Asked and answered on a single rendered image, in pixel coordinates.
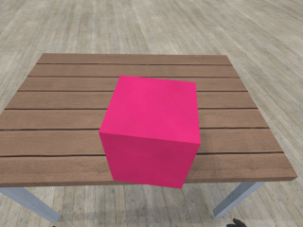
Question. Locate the carton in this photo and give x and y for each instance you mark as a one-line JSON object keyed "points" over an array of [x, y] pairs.
{"points": [[150, 132]]}

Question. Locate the table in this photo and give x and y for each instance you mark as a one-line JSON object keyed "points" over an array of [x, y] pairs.
{"points": [[49, 130]]}

